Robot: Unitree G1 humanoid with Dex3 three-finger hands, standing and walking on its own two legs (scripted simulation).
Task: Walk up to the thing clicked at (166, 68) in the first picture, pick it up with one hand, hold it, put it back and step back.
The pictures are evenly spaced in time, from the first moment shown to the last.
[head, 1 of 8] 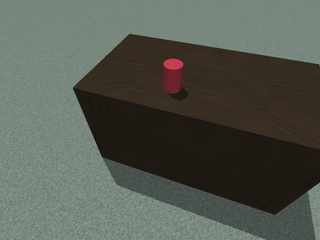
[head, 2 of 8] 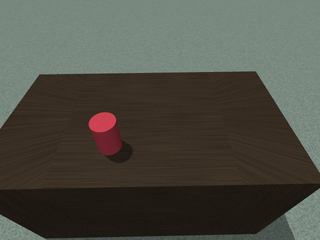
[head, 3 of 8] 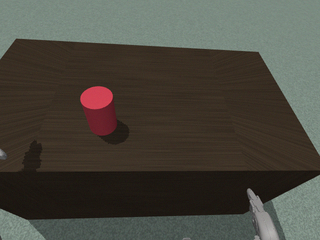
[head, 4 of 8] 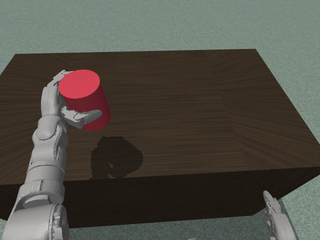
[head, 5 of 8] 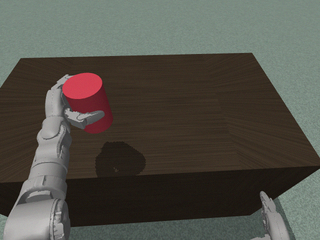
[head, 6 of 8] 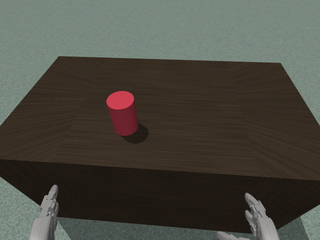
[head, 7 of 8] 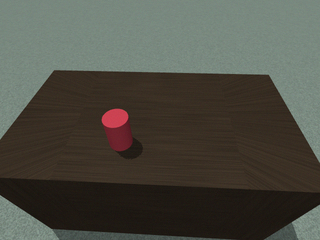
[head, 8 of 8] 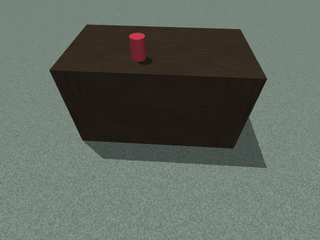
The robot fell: no
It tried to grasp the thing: yes
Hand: left
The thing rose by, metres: 0.25
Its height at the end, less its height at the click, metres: +0.00
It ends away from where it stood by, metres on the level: 0.01
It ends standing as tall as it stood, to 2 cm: yes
